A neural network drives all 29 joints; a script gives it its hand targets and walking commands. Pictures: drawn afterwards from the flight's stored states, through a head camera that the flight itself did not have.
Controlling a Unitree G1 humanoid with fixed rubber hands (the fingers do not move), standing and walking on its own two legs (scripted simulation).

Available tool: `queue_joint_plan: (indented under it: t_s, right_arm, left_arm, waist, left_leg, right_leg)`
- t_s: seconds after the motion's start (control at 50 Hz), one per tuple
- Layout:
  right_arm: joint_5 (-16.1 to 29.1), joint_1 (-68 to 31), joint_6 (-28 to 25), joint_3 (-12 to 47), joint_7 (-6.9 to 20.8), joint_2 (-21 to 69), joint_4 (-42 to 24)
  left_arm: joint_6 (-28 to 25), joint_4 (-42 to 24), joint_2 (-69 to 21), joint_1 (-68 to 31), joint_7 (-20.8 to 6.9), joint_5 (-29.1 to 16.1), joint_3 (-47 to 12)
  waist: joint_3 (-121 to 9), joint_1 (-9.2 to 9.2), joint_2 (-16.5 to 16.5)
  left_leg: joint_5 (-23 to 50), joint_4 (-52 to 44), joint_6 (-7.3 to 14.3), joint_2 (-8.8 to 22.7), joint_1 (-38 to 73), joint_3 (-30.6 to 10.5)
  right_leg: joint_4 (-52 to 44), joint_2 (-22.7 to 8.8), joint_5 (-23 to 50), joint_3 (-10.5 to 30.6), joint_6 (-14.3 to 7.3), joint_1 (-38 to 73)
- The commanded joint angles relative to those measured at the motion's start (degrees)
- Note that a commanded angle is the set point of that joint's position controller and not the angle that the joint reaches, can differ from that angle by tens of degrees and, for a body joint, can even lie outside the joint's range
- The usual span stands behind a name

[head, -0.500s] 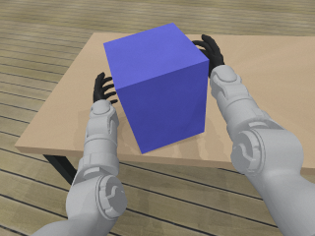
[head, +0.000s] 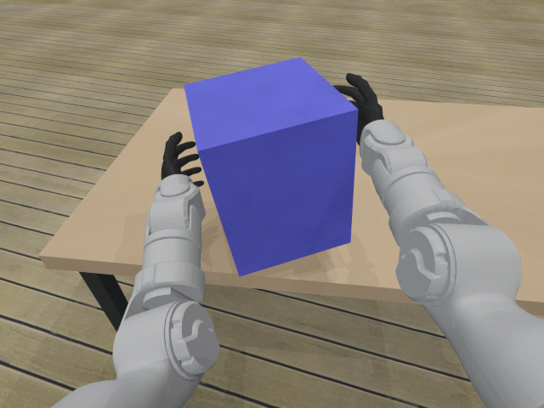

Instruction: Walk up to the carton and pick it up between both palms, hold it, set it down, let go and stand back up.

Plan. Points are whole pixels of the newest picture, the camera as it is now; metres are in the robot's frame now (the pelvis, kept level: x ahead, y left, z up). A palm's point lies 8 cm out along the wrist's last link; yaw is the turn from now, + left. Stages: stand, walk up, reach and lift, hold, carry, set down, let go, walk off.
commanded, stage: reach and lift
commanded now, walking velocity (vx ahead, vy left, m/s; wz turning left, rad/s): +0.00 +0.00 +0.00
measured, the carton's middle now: (270, 166) +0.46 +0.07 +0.16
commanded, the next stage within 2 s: none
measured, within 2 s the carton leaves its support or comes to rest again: neither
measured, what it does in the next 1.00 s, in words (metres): stands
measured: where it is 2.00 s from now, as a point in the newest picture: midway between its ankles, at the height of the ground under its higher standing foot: outside the picture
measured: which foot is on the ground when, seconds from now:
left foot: down 0.00-1.00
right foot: down 0.00-1.00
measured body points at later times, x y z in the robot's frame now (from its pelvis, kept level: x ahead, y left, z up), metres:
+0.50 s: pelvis +0.00 +0.00 +0.00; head -0.05 +0.01 +0.45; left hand +0.39 +0.22 +0.20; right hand +0.45 -0.06 +0.27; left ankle +0.02 +0.16 -0.75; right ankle +0.00 -0.10 -0.75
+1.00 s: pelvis +0.00 +0.01 +0.00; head -0.09 +0.02 +0.44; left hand +0.38 +0.22 +0.24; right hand +0.42 -0.07 +0.30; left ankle +0.02 +0.16 -0.75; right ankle +0.00 -0.10 -0.75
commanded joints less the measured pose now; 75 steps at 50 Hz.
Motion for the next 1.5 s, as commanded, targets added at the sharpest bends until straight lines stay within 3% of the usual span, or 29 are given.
queue_joint_plan:
  t_s: [0.0, 0.04, 0.1, 0.16, 0.2, 0.34, 0.38, 0.42, 0.5, 0.52, 0.56, 0.58, 0.62, 0.66, 0.68, 0.78, 0.84, 0.86, 0.9, 0.92, 0.94, 1.02, 1.08, 1.18, 1.26, 1.28, 1.32, 1.38, 1.48]
  right_arm:
    - [3.7, -29.3, 0.2, 6.2, 6.5, 34.0, -4.1]
    - [4.0, -28.1, 1.1, 6.1, 6.3, 34.6, -3.1]
    - [3.1, -31.8, 0.8, 3.9, 6.5, 32.2, -3.9]
    - [4.9, -27.7, 2.0, 7.8, 4.4, 35.5, -6.8]
    - [6.6, -28.7, 1.9, 8.1, 4.4, 34.5, -6.9]
    - [6.9, -27.7, 4.6, 6.6, 2.9, 30.3, -3.9]
    - [9.6, -31.3, 3.9, 10.8, 1.8, 33.5, -11.9]
    - [10.2, -31.3, 5.0, 11.9, 1.2, 33.5, -10.4]
    - [11.9, -29.7, 7.3, 10.0, 0.7, 32.2, -7.4]
    - [14.1, -30.3, 7.3, 14.2, 0.1, 33.5, -12.8]
    - [13.9, -34.5, 7.8, 12.8, -0.3, 31.6, -13.4]
    - [14.9, -33.1, 8.9, 12.6, -0.4, 31.0, -11.1]
    - [15.1, -34.5, 9.6, 12.8, -0.7, 32.4, -12.3]
    - [17.0, -33.9, 10.7, 15.6, -1.4, 32.9, -15.1]
    - [16.8, -33.4, 11.8, 14.1, -1.3, 31.4, -10.7]
    - [18.3, -37.1, 14.6, 13.9, -2.0, 32.7, -13.7]
    - [20.6, -37.6, 15.8, 17.8, -2.9, 37.4, -17.7]
    - [21.8, -38.0, 16.2, 17.9, -3.0, 35.6, -17.5]
    - [21.6, -37.5, 17.7, 19.0, -4.5, 39.1, -20.2]
    - [23.6, -36.1, 18.3, 20.8, -5.0, 38.8, -20.5]
    - [23.1, -36.8, 19.1, 18.7, -5.4, 37.0, -19.3]
    - [25.0, -37.9, 21.2, 18.1, -5.3, 36.0, -17.6]
    - [27.3, -39.2, 21.8, 21.1, -7.4, 37.7, -25.2]
    - [27.6, -37.9, 24.9, 17.9, -7.1, 35.5, -18.2]
    - [29.5, -43.6, 25.2, 21.3, -7.4, 38.1, -25.0]
    - [28.6, -42.1, 26.1, 19.4, -7.3, 35.9, -21.0]
    - [29.8, -42.0, 25.8, 19.8, -7.4, 37.6, -24.1]
    - [30.7, -41.4, 27.3, 20.3, -8.0, 34.4, -22.6]
    - [31.9, -41.5, 28.0, 21.4, -8.5, 34.3, -26.4]
  left_arm:
    - [-4.9, -13.3, -17.2, -61.6, -9.0, -8.2, -21.7]
    - [-4.1, -11.1, -14.4, -59.6, -9.8, -7.0, -17.7]
    - [-3.7, -9.1, -15.6, -60.7, -9.5, -7.4, -19.3]
    - [-2.5, -9.1, -13.9, -56.5, -10.8, -7.8, -19.9]
    - [-3.0, -11.7, -15.2, -58.8, -10.5, -8.2, -20.8]
    - [-0.1, -9.6, -13.4, -57.4, -11.8, -8.4, -21.0]
    - [-0.4, -15.4, -15.5, -58.6, -11.8, -11.9, -25.2]
    - [0.1, -14.5, -15.3, -60.9, -12.2, -12.2, -26.1]
    - [1.4, -12.9, -14.0, -60.0, -13.4, -11.7, -24.6]
    - [2.2, -15.2, -15.5, -58.3, -13.3, -12.9, -27.3]
    - [2.9, -11.9, -16.4, -59.5, -13.4, -13.7, -27.3]
    - [3.1, -13.1, -16.7, -60.9, -13.3, -14.6, -28.8]
    - [3.7, -13.1, -15.1, -62.8, -13.6, -15.4, -29.4]
    - [4.3, -13.2, -14.4, -60.0, -13.6, -15.1, -27.9]
    - [4.9, -11.2, -14.5, -60.1, -13.5, -13.6, -27.1]
    - [5.4, -10.3, -14.0, -66.3, -14.0, -16.1, -27.4]
    - [5.9, -13.3, -13.8, -67.6, -14.5, -19.0, -29.6]
    - [5.8, -14.4, -15.6, -69.6, -14.3, -20.2, -32.1]
    - [6.5, -14.4, -14.5, -69.4, -15.6, -20.2, -30.8]
    - [7.2, -15.8, -15.5, -67.7, -15.7, -19.9, -31.5]
    - [7.6, -12.8, -15.3, -69.0, -15.9, -19.7, -31.1]
    - [9.1, -9.9, -15.3, -68.7, -16.7, -19.6, -28.9]
    - [9.7, -13.8, -16.9, -68.8, -17.5, -21.7, -32.0]
    - [10.9, -11.7, -15.6, -71.8, -18.5, -20.7, -29.6]
    - [11.4, -11.3, -16.0, -72.3, -17.8, -21.9, -29.8]
    - [12.1, -8.5, -14.9, -71.6, -18.1, -20.1, -29.1]
    - [11.5, -17.3, -16.8, -75.7, -18.0, -23.6, -32.4]
    - [13.7, -9.7, -15.6, -69.7, -18.5, -20.2, -29.5]
    - [14.1, -16.2, -16.4, -71.8, -18.7, -23.6, -33.3]
  waist:
    - [-27.8, -6.95, -3.0]
    - [-22.7, -5.1, -4.6]
    - [-24.0, -6.41, -3.2]
    - [-22.3, -8.11, -5.3]
    - [-25.9, -7.78, -2.7]
    - [-19.2, -10.19, -3.1]
    - [-28.4, -10.44, -4.0]
    - [-29.4, -11.25, -3.2]
    - [-21.6, -12.43, -2.8]
    - [-26.1, -12.39, -2.6]
    - [-24.6, -12.41, -1.8]
    - [-23.3, -14.36, -1.1]
    - [-23.8, -14.46, -1.8]
    - [-25.9, -12.61, -3.0]
    - [-20.6, -13.35, 0.0]
    - [-21.0, -13.74, -1.8]
    - [-24.6, -13.22, -0.8]
    - [-26.4, -15.36, 1.1]
    - [-26.2, -14.78, -1.3]
    - [-26.7, -14.24, 1.7]
    - [-22.9, -16.13, 0.8]
    - [-19.5, -14.36, 1.6]
    - [-23.2, -16.6, 1.7]
    - [-17.0, -16.35, 3.3]
    - [-22.2, -14.04, 1.2]
    - [-17.8, -15.87, 2.2]
    - [-23.0, -16.76, 4.2]
    - [-17.9, -15.96, 4.0]
    - [-21.4, -17.57, 4.9]
  left_leg:
    - [4.8, -2.2, 2.0, -4.7, 3.6, 4.0]
    - [2.6, -3.4, 2.8, -4.8, 3.4, 5.4]
    - [1.0, -3.4, 2.6, -4.7, 3.4, 5.1]
    - [3.1, -3.0, 2.4, -5.8, 3.7, 4.9]
    - [4.9, -2.7, 2.0, -5.6, 4.9, 3.9]
    - [2.8, -2.4, 1.9, -5.5, 7.4, 3.6]
    - [8.4, -1.0, 1.6, -5.6, 8.6, 3.2]
    - [8.2, -0.8, 1.1, -6.5, 8.2, 2.4]
    - [3.4, -2.3, 1.6, -6.0, 8.5, 2.5]
    - [8.1, -1.1, 1.2, -6.4, 10.3, 2.4]
    - [9.3, -0.3, 1.0, -6.3, 10.6, 1.6]
    - [8.0, -0.2, 0.7, -6.1, 11.1, 1.2]
    - [4.4, -0.7, 1.0, -6.2, 9.9, 1.7]
    - [7.6, -0.3, 1.5, -6.4, 9.1, 1.4]
    - [3.8, -1.5, 1.1, -6.6, 7.3, 1.1]
    - [0.0, -0.9, 1.7, -6.3, 6.4, 1.1]
    - [2.8, -0.3, 1.8, -7.0, 6.0, 2.0]
    - [3.0, -0.3, 1.0, -6.5, 5.8, 0.9]
    - [2.7, 0.0, 1.8, -7.3, 4.7, 1.5]
    - [5.2, 0.4, 0.9, -7.2, 5.2, 1.2]
    - [2.5, 0.0, 0.8, -7.1, 4.8, 1.1]
    - [0.1, -0.8, 1.0, -6.3, 4.7, 0.9]
    - [4.6, 0.8, 0.1, -6.8, 5.9, 0.5]
    - [-0.7, -0.2, 0.4, -6.7, 3.8, 0.2]
    - [0.1, 0.2, 1.4, -6.9, 3.3, 0.1]
    - [-1.5, -0.3, 0.9, -6.5, 3.2, -0.1]
    - [2.9, 0.4, -0.2, -6.2, 4.4, -0.4]
    - [1.1, 0.5, 0.3, -6.7, 4.5, -0.3]
    - [6.0, 2.2, -0.7, -6.7, 6.5, -0.8]
  right_leg:
    - [3.8, -2.5, 24.3, -3.0, 6.9, 21.3]
    - [2.2, -2.1, 17.8, -2.8, 6.6, 21.1]
    - [1.9, -2.2, 15.3, -2.7, 6.2, 19.3]
    - [2.4, -3.1, 24.9, -2.4, 8.0, 23.5]
    - [3.7, -3.3, 28.7, -2.1, 7.6, 24.9]
    - [2.2, -2.8, 24.6, -2.6, 7.7, 21.0]
    - [3.7, -2.7, 32.7, -2.2, 7.8, 25.3]
    - [4.3, -3.2, 36.5, -2.5, 8.3, 25.7]
    - [2.0, -2.3, 25.7, -2.3, 7.3, 21.9]
    - [2.7, -2.4, 33.2, -2.2, 7.3, 24.4]
    - [2.0, -1.9, 30.2, -2.0, 6.8, 21.8]
    - [1.5, -1.4, 26.1, -2.1, 6.2, 20.1]
    - [0.2, -1.7, 20.8, -2.0, 6.0, 19.0]
    - [1.8, -2.1, 29.8, -1.2, 6.9, 22.9]
    - [1.0, -1.7, 22.6, -1.5, 6.2, 19.3]
    - [0.0, -1.7, 16.3, -0.3, 6.5, 15.6]
    - [-0.6, -1.9, 18.1, 0.4, 6.4, 18.3]
    - [0.4, -1.3, 17.8, 0.3, 6.1, 17.2]
    - [-0.1, -2.2, 20.0, 1.3, 6.4, 19.8]
    - [0.7, -2.2, 23.3, 1.3, 6.4, 20.4]
    - [-0.3, -1.5, 18.8, 1.0, 6.2, 17.8]
    - [-1.5, -0.8, 12.0, 1.3, 5.8, 13.7]
    - [-0.8, -1.4, 21.2, 1.7, 6.7, 16.5]
    - [-2.1, -0.9, 10.5, 1.7, 5.4, 12.3]
    - [-2.1, -0.5, 11.9, 1.9, 6.2, 13.8]
    - [-2.7, -0.6, 10.7, 1.4, 5.8, 12.9]
    - [-1.1, -0.4, 14.8, 1.4, 5.5, 13.9]
    - [-2.5, -0.3, 13.4, 1.7, 5.7, 13.2]
    - [-1.8, 0.1, 17.7, 1.6, 5.3, 14.4]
